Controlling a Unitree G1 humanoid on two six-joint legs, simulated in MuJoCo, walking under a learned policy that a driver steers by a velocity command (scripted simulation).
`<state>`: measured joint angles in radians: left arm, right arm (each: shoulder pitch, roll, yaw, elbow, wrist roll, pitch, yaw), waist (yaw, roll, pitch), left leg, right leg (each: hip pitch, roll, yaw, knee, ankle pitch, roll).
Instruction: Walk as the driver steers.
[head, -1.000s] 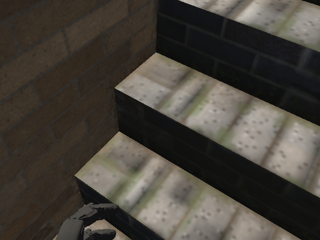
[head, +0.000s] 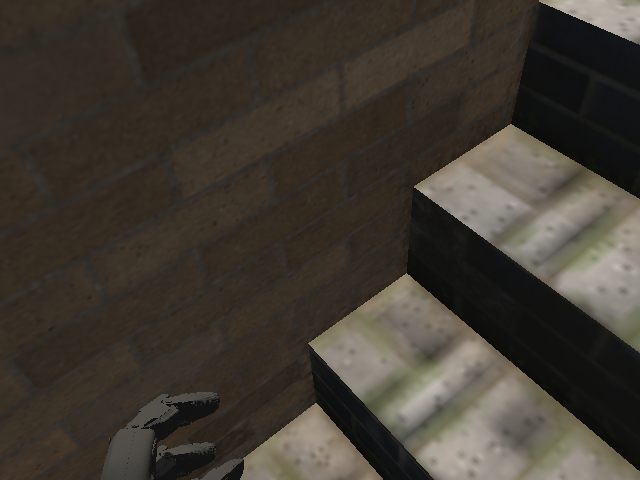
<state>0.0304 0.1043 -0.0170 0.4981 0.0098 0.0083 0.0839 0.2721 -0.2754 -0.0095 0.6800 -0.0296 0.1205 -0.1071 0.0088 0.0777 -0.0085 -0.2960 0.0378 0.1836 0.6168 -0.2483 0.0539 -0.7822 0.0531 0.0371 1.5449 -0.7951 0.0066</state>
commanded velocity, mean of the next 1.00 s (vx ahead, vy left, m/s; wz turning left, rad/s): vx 0.01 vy -0.01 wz -0.36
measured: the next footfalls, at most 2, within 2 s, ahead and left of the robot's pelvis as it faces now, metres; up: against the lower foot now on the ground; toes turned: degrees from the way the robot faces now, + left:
left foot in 0.32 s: -0.03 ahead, +0.25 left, -0.17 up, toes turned -18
right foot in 0.70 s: -0.16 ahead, +0.05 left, -0.17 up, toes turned -24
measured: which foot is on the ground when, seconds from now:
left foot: up 0.00-0.30, down 0.32-0.86, up 0.88-1.00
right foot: down 0.00-0.28, up 0.30-0.68, down 0.70-1.00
